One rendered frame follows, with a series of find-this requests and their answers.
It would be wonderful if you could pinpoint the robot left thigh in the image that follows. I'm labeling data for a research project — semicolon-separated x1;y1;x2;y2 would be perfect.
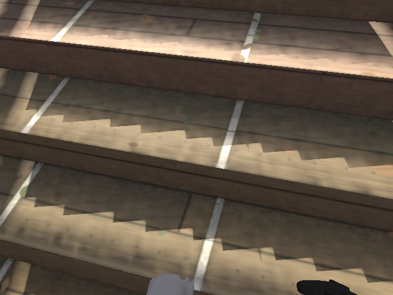
146;273;194;295

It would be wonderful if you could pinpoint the right robot hand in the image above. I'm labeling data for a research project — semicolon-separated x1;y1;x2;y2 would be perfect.
297;280;357;295

